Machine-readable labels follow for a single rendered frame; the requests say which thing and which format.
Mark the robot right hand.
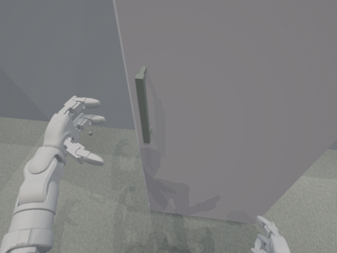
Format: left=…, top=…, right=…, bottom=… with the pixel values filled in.
left=251, top=216, right=291, bottom=253

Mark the handle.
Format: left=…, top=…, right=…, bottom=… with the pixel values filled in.
left=135, top=66, right=152, bottom=143

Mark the fridge door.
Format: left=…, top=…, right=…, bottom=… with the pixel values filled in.
left=115, top=0, right=337, bottom=224

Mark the robot left hand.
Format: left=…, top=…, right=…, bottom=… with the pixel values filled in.
left=43, top=96, right=106, bottom=166

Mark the robot left forearm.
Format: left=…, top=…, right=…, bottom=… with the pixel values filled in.
left=0, top=147, right=67, bottom=253

